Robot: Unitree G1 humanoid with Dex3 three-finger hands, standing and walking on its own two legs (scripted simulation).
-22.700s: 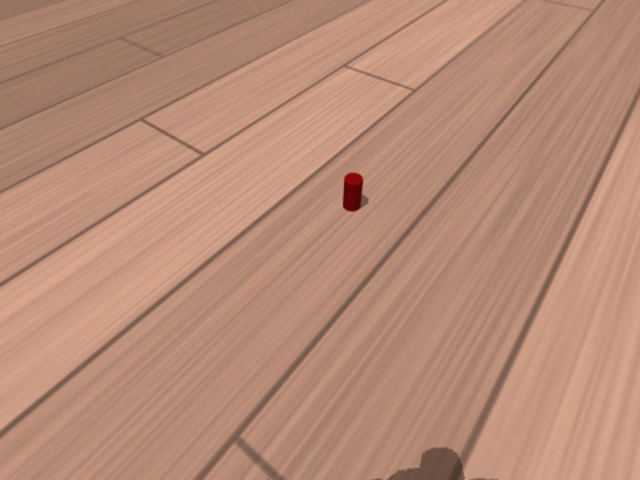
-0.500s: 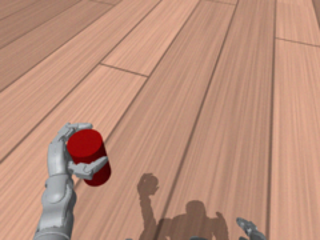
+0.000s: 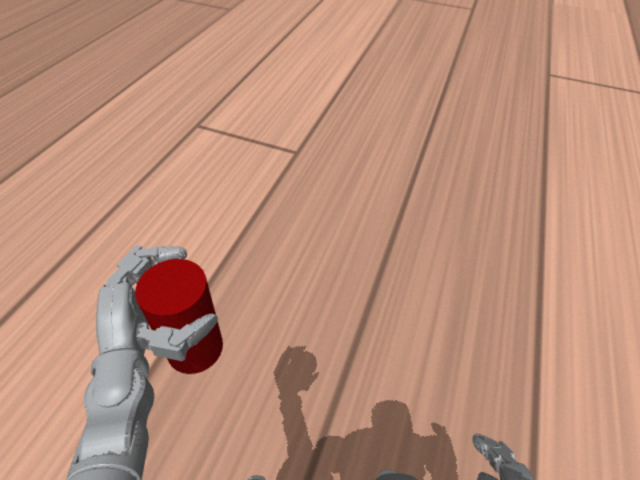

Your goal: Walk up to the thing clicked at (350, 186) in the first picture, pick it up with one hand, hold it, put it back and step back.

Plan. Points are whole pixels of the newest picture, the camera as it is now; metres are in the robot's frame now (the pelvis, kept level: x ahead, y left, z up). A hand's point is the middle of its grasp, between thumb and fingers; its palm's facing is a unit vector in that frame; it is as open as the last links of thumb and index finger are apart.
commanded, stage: hold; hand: left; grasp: from the side
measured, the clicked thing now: (184, 320) +0.33 +0.18 -0.01
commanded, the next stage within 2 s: crouch in 0.38 s
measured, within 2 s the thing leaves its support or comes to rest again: neither
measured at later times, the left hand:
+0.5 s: hand (175, 305) +0.32 +0.18 +0.04, palm faces +0.20 -0.98 -0.03, open 10.9 cm
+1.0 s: hand (195, 337) +0.35 +0.19 -0.11, palm faces +0.21 -0.98 -0.05, open 10.9 cm
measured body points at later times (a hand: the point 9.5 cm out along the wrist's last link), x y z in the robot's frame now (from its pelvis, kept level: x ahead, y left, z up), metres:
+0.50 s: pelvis -0.01 +0.00 +0.00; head +0.02 +0.01 +0.45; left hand +0.31 +0.23 +0.05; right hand +0.12 -0.24 -0.11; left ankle +0.02 +0.13 -0.70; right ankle +0.03 -0.13 -0.70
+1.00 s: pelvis -0.02 +0.00 -0.09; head +0.10 +0.03 +0.35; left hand +0.33 +0.24 -0.10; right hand +0.09 -0.26 -0.20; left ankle +0.02 +0.13 -0.70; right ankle +0.03 -0.13 -0.70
